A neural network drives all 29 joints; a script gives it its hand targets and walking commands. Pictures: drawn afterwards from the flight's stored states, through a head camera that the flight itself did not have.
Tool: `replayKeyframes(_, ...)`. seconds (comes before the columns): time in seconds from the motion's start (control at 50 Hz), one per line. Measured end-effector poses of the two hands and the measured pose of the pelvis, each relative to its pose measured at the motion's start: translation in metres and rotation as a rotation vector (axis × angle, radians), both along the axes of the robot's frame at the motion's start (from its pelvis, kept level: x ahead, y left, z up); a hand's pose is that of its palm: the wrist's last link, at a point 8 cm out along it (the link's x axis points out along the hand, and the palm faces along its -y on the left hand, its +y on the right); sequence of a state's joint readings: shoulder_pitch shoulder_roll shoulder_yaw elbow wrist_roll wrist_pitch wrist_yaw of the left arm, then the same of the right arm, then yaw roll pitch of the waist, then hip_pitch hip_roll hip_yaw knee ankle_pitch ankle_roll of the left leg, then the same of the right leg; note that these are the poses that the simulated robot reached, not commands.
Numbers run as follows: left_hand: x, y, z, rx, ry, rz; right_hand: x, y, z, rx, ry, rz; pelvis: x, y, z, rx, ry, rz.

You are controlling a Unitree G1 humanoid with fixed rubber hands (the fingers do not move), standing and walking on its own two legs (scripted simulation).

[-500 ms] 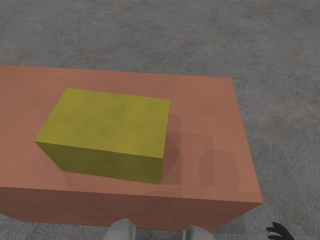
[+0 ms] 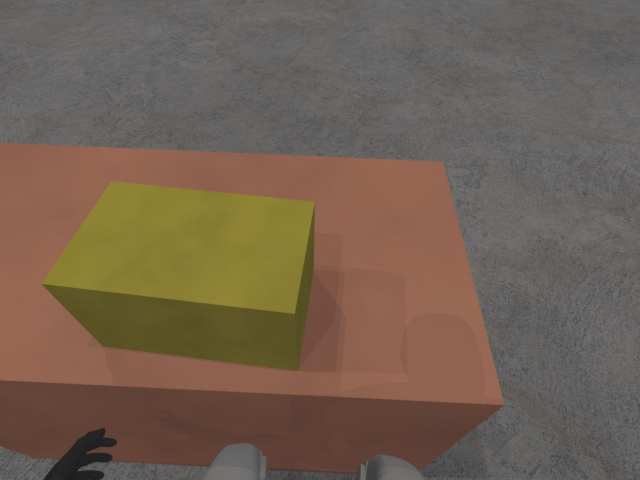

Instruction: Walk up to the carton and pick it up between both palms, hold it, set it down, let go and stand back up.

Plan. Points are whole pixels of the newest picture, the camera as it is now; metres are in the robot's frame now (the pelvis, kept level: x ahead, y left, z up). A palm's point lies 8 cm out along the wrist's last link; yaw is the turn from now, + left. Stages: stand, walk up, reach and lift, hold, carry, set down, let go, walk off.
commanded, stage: walk up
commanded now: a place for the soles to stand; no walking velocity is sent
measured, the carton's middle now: (205, 276) +0.37 +0.17 +0.00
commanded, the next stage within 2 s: none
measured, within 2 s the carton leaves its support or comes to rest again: neither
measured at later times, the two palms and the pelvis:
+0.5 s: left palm out of the picture +0.09 +0.36 -0.09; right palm out of the picture +0.05 -0.28 -0.08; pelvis +0.01 +0.04 +0.01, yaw +0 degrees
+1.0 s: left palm out of the picture +0.04 +0.29 -0.08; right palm out of the picture +0.08 -0.34 -0.09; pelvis +0.00 -0.01 +0.01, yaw +0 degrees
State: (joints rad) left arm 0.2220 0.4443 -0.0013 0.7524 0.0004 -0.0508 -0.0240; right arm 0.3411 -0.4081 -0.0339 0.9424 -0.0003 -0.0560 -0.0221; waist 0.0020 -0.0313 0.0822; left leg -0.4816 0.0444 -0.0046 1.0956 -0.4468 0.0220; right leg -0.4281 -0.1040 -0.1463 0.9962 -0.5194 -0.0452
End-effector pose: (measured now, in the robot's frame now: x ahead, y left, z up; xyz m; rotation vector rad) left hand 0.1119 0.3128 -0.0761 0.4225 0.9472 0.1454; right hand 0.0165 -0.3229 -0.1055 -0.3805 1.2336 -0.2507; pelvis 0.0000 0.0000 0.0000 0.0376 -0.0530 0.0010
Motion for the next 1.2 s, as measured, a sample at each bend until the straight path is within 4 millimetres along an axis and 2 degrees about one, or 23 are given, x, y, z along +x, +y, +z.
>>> replayKeyframes(0.1,-0.036,-0.01,0.0,-0.02,0.075,0.035,0.031,-0.002,0.006,0.009,-0.051,0.02,0.002,-0.002,0.009,0.008,0.019,0.005)
replayKeyframes(0.2,-0.067,-0.003,-0.006,-0.021,0.149,0.064,0.061,0.006,0.014,0.002,-0.123,0.048,0.0,0.005,0.01,-0.002,0.021,0.006)
replayKeyframes(0.26,-0.076,0.007,-0.011,-0.029,0.171,0.07,0.076,0.016,0.021,-0.008,-0.168,0.067,-0.002,0.014,0.009,-0.015,0.019,0.007)
replayKeyframes(0.32,-0.075,0.023,-0.016,-0.034,0.173,0.065,0.084,0.03,0.027,-0.021,-0.204,0.087,-0.002,0.027,0.007,-0.033,0.018,0.009)
replayKeyframes(0.38,-0.067,0.04,-0.023,-0.034,0.164,0.077,0.076,0.04,0.026,-0.033,-0.205,0.096,0.002,0.04,0.002,-0.035,-0.002,0.019)
replayKeyframes(0.5,-0.026,0.048,-0.012,-0.028,0.102,0.033,0.03,0.039,0.03,-0.044,-0.081,0.038,0.008,0.042,0.01,-0.035,0.022,0.007)
replayKeyframes(0.6,0.003,0.038,-0.002,-0.011,0.035,0.013,0.0,0.028,0.025,-0.036,-0.015,0.019,0.007,0.03,0.01,-0.024,0.013,0.008)
replayKeyframes(0.7,0.016,0.013,0.004,0.01,-0.005,-0.013,-0.01,0.006,0.012,-0.013,-0.009,0.008,0.0,0.007,0.004,0.005,0.006,-0.004)
replayKeyframes(0.74,0.012,0.002,0.002,0.021,-0.01,-0.024,-0.009,-0.006,0.002,-0.006,-0.011,0.005,-0.003,-0.005,-0.002,0.007,0.0,-0.01)
replayKeyframes(0.8,-0.004,-0.014,0.001,0.007,0.001,0.0,0.001,-0.016,-0.002,0.006,-0.003,0.0,-0.001,-0.015,-0.001,0.01,-0.002,0.001)
replayKeyframes(0.86,-0.026,-0.024,0.003,-0.008,0.047,0.025,0.019,-0.02,0.001,0.013,-0.025,0.014,0.001,-0.018,0.006,0.018,0.012,0.006)
replayKeyframes(0.94,-0.053,-0.028,0.002,-0.014,0.115,0.056,0.043,-0.018,0.007,0.016,-0.068,0.033,0.002,-0.017,0.011,0.019,0.025,0.007)
replayKeyframes(1.06,-0.08,-0.015,-0.007,-0.022,0.179,0.078,0.073,-0.004,0.016,0.0,-0.138,0.062,-0.003,-0.004,0.011,0.0,0.019,0.007)
replayKeyframes(1.14,-0.082,0.004,-0.014,-0.033,0.184,0.076,0.081,0.012,0.024,-0.02,-0.173,0.081,-0.004,0.012,0.009,-0.023,0.018,0.01)
replayKeyframes(1.2,-0.077,0.024,-0.021,-0.039,0.181,0.08,0.078,0.027,0.025,-0.035,-0.185,0.094,-0.002,0.029,0.004,-0.032,0.005,0.019)
